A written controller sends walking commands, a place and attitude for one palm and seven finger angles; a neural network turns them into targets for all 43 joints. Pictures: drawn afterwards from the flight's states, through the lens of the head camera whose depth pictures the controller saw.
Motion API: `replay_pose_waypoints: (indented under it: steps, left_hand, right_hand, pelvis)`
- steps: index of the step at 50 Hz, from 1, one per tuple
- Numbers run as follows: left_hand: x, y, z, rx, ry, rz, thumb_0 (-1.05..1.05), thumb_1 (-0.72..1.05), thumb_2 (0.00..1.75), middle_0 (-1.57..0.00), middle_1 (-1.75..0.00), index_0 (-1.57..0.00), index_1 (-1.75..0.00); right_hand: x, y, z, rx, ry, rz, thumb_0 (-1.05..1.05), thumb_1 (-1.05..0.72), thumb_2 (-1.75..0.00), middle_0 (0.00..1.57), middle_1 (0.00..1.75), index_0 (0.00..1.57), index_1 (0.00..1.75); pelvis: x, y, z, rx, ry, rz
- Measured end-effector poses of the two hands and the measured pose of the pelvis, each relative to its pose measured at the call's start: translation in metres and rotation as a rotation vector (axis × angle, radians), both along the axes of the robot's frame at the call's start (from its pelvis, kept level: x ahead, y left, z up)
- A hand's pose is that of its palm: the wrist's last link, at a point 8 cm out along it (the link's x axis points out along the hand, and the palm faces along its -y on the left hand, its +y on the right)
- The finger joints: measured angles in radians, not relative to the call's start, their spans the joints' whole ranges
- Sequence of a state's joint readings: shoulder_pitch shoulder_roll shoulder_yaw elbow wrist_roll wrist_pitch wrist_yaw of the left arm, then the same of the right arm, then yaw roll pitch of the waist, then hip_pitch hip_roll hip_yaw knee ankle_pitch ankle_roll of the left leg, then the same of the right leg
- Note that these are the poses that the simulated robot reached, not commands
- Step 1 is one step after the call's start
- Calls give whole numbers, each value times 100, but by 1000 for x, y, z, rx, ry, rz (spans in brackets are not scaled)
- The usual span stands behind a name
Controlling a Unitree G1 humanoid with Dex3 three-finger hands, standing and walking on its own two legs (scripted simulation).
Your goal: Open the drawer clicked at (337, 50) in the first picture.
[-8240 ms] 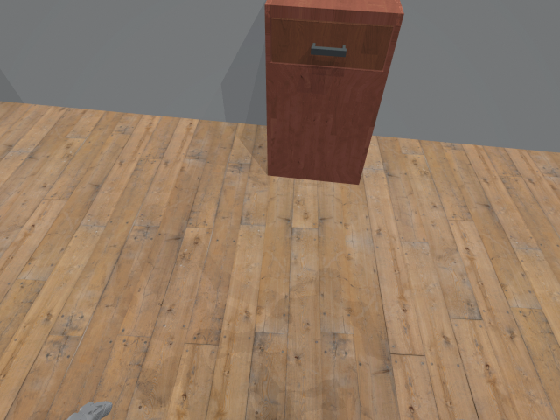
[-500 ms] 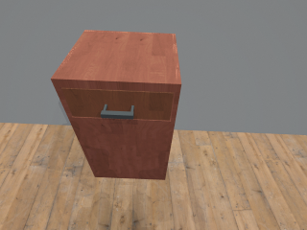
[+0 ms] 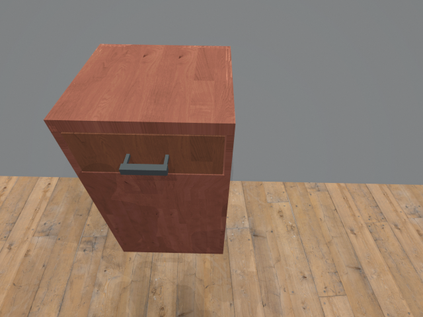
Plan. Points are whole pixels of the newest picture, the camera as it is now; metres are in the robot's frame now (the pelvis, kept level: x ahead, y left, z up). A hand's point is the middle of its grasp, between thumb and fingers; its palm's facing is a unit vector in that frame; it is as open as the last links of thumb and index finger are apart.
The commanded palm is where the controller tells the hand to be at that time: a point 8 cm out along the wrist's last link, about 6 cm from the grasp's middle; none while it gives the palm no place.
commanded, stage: come to a stop and stand still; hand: left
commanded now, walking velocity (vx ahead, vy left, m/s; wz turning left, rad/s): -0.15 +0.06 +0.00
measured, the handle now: (145, 163) +0.51 +0.22 -0.06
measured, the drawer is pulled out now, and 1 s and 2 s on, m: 0.00 0.00 0.00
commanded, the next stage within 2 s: look again from close up in 0.64 s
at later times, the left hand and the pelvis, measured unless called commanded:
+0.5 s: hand out of the picture +0.00 +0.25 -0.17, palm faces +0.02 -0.97 -0.25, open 7.4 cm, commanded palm none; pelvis -0.04 +0.05 +0.00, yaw +0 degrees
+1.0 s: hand out of the picture -0.06 +0.20 -0.17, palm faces +0.02 -0.99 -0.16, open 7.4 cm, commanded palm none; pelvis -0.02 +0.05 +0.01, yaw +0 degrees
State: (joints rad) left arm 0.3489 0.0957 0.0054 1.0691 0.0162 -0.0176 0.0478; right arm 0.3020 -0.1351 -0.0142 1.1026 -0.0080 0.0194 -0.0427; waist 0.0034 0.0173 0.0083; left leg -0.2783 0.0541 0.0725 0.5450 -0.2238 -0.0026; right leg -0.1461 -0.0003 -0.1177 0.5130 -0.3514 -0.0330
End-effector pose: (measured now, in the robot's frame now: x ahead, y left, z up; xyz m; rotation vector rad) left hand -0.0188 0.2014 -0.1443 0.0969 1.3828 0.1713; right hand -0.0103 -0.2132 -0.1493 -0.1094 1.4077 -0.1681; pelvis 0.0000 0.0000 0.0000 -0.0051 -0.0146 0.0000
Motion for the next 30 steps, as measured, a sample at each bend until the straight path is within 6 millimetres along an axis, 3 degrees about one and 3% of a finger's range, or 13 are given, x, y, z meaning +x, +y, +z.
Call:
replay_pose_waypoints:
  steps: [8,15,23,30]
  left_hand:
    - [2,21,-4,13,1,-4,1,92,90,-21,-30,-20,-30]
    - [4,53,-5,40,-49,-64,1,91,90,-21,-30,-20,-30]
    - [18,92,6,83,-135,-76,1,91,90,-20,-30,-20,-30]
    - [-1,100,12,83,-100,-64,1,91,90,-20,-30,-20,-30]
  right_hand:
    - [28,-5,7,-43,-67,21,2,-93,-90,20,30,20,30]
    - [39,11,13,-46,-188,35,1,-91,-90,19,30,20,30]
    - [25,33,12,-32,-195,76,0,-93,-90,20,30,20,30]
    - [9,40,12,-19,-138,96,1,-92,-90,20,30,20,30]
  pelvis:
    - [-9,12,-2,6,-9,-13]
    - [-26,30,-6,-17,-8,-19]
    - [-38,52,-6,-13,0,0]
    - [-40,58,0,-6,14,15]
